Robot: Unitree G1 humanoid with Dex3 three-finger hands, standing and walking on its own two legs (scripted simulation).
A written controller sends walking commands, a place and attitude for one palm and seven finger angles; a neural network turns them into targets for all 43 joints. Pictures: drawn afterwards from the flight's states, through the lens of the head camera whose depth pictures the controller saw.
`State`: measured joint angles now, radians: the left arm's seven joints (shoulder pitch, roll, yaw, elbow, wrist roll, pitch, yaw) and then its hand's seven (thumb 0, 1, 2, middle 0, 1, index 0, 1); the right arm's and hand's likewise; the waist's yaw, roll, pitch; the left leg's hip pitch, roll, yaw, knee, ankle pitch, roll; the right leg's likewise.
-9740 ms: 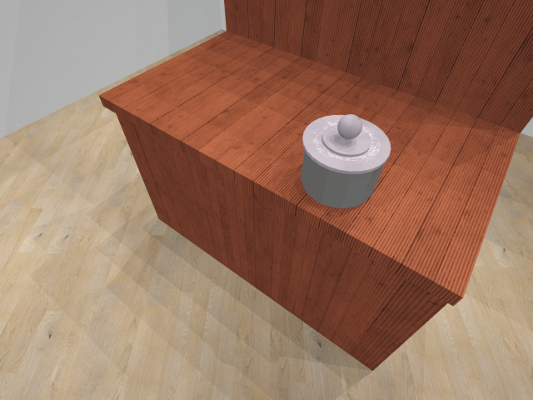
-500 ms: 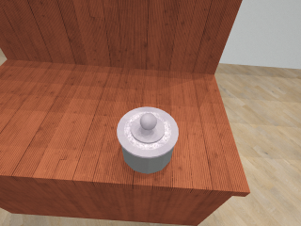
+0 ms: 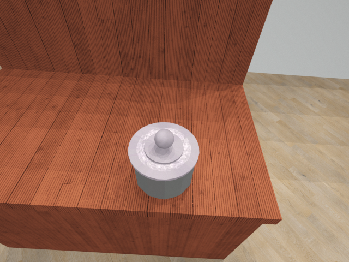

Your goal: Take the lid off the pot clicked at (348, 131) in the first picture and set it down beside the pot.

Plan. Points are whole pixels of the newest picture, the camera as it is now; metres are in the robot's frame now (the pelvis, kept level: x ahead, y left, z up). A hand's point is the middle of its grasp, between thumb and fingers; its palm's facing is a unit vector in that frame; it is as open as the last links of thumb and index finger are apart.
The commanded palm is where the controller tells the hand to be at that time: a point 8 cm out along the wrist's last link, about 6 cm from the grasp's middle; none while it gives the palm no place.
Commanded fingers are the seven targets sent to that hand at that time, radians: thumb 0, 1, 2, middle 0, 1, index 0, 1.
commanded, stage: look again from close up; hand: left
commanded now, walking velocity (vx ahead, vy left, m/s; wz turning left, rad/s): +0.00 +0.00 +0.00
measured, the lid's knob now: (164, 138) +0.39 +0.06 +0.07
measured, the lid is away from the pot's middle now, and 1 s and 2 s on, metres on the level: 0.00 0.00 0.00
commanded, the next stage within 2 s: shuffle to correct the standing spot in 0.16 s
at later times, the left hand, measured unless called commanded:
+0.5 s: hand out of the picture -0.03 +0.15 -0.18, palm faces +0.01 -0.99 -0.14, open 7.3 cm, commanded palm none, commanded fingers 0.00 0.90 0.90 -0.20 -0.30 -0.20 -0.30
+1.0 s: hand out of the picture -0.03 +0.13 -0.20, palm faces +0.00 -0.98 -0.18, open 7.3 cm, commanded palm none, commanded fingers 0.00 0.90 0.90 -0.20 -0.30 -0.20 -0.30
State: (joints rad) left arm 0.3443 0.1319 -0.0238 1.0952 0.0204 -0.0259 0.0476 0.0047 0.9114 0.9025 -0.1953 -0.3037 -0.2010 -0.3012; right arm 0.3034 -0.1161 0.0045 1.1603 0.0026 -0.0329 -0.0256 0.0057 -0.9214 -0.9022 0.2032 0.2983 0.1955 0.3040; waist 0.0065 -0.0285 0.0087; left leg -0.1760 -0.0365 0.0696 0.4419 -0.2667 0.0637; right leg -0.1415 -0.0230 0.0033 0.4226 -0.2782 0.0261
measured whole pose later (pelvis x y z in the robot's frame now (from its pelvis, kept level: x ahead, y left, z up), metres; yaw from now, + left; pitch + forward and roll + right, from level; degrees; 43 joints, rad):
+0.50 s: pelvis -0.01 +0.00 +0.00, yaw -1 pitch +0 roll +0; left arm 0.34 0.13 -0.01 1.08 0.02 0.00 0.05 0.00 0.91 0.90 -0.20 -0.30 -0.20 -0.30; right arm 0.29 -0.10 -0.01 1.16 0.01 -0.02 -0.04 0.01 -0.93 -0.90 0.20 0.30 0.20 0.30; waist 0.00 -0.04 0.02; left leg -0.20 -0.03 0.08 0.45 -0.26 0.06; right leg -0.17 -0.01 0.01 0.44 -0.27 0.02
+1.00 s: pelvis -0.05 -0.05 -0.02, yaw +0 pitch +1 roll -2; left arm 0.31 0.17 0.01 0.98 0.04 0.04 0.04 0.01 0.91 0.90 -0.20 -0.30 -0.20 -0.30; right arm 0.25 -0.14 -0.06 1.06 0.00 0.04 -0.03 0.00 -0.91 -0.90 0.20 0.30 0.19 0.30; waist -0.02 -0.01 0.02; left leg -0.37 0.05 0.02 0.75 -0.38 0.02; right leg -0.31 0.07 -0.05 0.59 -0.29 -0.06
